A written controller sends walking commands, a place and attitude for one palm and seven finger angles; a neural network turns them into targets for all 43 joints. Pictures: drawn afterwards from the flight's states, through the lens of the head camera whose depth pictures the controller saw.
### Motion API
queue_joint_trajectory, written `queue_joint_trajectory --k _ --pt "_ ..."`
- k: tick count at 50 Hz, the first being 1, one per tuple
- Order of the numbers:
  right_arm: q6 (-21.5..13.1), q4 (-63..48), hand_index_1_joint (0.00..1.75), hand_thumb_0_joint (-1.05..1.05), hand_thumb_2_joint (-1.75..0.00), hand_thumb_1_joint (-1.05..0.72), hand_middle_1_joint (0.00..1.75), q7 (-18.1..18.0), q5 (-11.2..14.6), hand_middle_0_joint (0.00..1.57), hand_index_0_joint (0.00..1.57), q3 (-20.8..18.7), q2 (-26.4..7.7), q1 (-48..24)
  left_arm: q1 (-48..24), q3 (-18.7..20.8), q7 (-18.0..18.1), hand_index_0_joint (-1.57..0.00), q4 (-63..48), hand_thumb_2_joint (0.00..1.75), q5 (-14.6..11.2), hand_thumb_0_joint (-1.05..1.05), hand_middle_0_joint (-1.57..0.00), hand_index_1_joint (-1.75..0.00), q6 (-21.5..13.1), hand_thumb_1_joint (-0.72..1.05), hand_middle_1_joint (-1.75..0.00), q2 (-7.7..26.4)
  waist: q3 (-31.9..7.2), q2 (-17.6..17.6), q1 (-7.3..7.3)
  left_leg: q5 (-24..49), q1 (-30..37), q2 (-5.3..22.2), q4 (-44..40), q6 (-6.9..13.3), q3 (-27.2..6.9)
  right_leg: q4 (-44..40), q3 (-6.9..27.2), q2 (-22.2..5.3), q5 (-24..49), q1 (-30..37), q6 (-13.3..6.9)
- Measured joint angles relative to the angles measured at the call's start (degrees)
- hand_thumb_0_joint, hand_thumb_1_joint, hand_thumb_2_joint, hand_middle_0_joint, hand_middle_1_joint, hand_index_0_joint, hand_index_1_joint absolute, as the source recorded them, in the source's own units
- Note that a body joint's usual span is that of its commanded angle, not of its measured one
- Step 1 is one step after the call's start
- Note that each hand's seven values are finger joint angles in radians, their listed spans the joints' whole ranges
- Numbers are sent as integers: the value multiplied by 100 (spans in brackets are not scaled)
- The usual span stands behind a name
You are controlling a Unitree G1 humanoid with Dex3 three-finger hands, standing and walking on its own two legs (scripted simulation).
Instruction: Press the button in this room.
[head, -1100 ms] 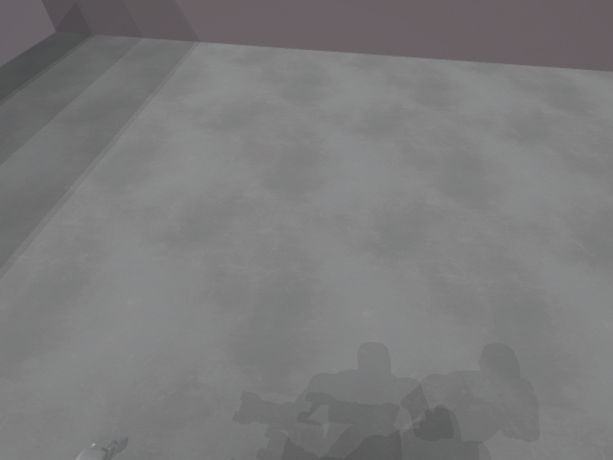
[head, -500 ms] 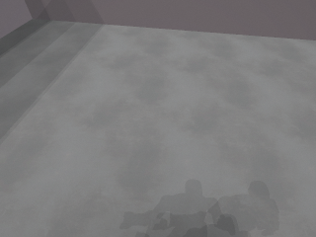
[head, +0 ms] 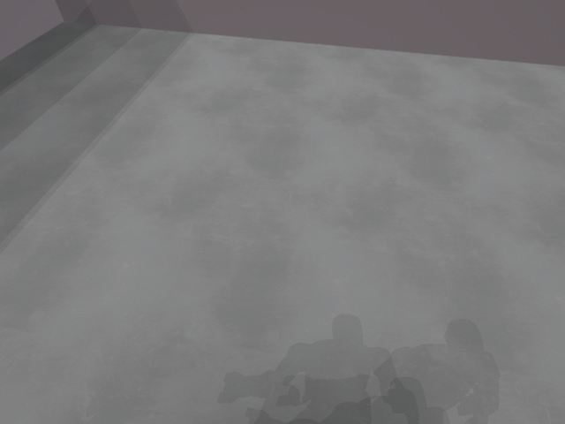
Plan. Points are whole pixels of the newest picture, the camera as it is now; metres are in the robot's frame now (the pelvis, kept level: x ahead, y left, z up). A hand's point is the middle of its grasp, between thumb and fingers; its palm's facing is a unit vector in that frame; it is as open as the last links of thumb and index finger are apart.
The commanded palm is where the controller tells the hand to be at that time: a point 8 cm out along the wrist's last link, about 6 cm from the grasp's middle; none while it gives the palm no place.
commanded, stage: turn or walk to find it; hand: left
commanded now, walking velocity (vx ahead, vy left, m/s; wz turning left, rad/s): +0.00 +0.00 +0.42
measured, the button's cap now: out of the picture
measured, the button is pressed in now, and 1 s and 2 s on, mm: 0 0 0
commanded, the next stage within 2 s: none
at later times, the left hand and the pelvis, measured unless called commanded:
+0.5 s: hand out of the picture +0.02 +0.19 -0.16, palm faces +0.19 -0.93 -0.31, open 7.3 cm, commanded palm none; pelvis -0.03 -0.03 -0.01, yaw +11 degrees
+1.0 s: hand out of the picture -0.15 +0.20 -0.19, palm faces +0.45 -0.86 -0.23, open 7.3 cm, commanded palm none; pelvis -0.07 +0.00 -0.01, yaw +24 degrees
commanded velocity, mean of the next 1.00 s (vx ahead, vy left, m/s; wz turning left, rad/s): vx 0.00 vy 0.00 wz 0.42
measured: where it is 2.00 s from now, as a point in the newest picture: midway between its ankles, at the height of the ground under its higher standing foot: outside the picture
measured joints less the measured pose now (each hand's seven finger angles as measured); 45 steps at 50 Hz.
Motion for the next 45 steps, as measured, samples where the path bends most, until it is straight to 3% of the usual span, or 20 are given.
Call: queue_joint_trajectory --k 10,13,16,19,22,24,27,30,33,37,42,44,45 --pt "155 -384 30 0 -90 -90 30 64 -22 20 20 -29 562 212 228 28 38 -20 -352 90 19 1 -21 -30 192 91 -30 -371 104 -142 10 -330 -624 -262 853 128 -220 866 -207 -240 -485 -507 116" --pt "117 -526 30 0 -90 -90 30 46 -26 20 20 -45 742 239 219 85 63 -20 -430 90 16 1 -21 -30 222 91 -30 -385 192 -188 2 -215 -691 -321 759 153 -297 1785 -23 -139 -1238 -838 152" --pt "99 -624 30 0 -90 -90 30 -3 -28 20 20 -80 807 271 189 133 79 -20 -504 90 2 1 -21 -30 205 91 -30 -437 233 -77 -23 14 -710 -327 500 124 -479 2434 76 8 -1547 -1016 186" --pt "124 -682 30 0 -90 -90 30 -40 -41 20 20 -152 756 287 189 153 83 -20 -607 90 -36 1 -20 -30 156 91 -29 -515 222 103 -41 182 -751 -318 342 49 -672 2088 113 92 -1548 -853 227" --pt "170 -723 30 0 -90 -90 30 -37 -25 20 20 -238 658 319 238 163 80 -20 -721 90 -52 1 -20 -30 79 91 -29 -553 147 196 -30 216 -872 -383 431 -78 -822 911 122 96 -908 -368 253" --pt "223 -717 30 0 -90 -90 30 -29 8 20 20 -319 553 305 277 173 99 -20 -740 90 -1 1 -20 -30 16 91 -29 -612 146 326 -9 -223 -1053 -375 914 -119 -859 656 -4 141 -619 -226 21" --pt "317 -683 30 0 -90 -90 30 -8 -21 20 20 -426 452 321 433 154 122 -20 -756 90 40 1 -21 -30 -14 91 -30 -666 82 262 -1 -1135 -1501 -412 2512 -112 -424 662 -166 -16 -636 -86 -193" --pt "349 -661 30 0 -90 -90 30 43 -26 20 20 -485 356 307 605 139 118 -20 -729 90 53 1 -21 -30 -11 91 -30 -694 22 177 -2 -952 -1723 -254 3705 -167 -114 463 -291 -143 -553 97 -211" --pt "366 -658 30 0 -90 -90 30 67 -26 20 20 -504 305 305 710 127 109 -20 -694 90 71 1 -21 -30 -15 91 -30 -716 -5 118 -27 -748 -1678 -53 4050 -243 15 357 -467 -232 -504 170 -196" --pt "410 -610 30 0 -90 -91 30 68 -22 20 19 -465 311 247 790 119 95 -20 -686 90 94 1 -21 -30 -45 91 -30 -740 48 36 27 -919 -1341 135 3551 -313 125 346 -695 -333 -488 143 -164" --pt "361 -606 30 0 -90 -91 30 61 26 19 19 -348 437 38 864 154 77 -20 -648 90 129 1 -21 -30 -45 91 -30 -677 202 -133 175 -1274 -705 186 2107 -266 398 568 -931 -508 -551 -32 -46" --pt "285 -658 30 0 -90 -91 30 60 40 19 19 -298 496 -29 898 189 73 -21 -598 90 115 1 -21 -30 -21 91 -30 -609 232 -195 198 -948 -367 160 1280 -212 528 783 -1041 -597 -643 -137 46" --pt "227 -693 30 0 -90 -91 30 65 39 20 19 -278 520 -49 924 208 69 -21 -575 90 92 1 -21 -30 2 91 -30 -566 230 -225 194 -660 -189 141 851 -89 580 969 -1089 -654 -729 -221 104"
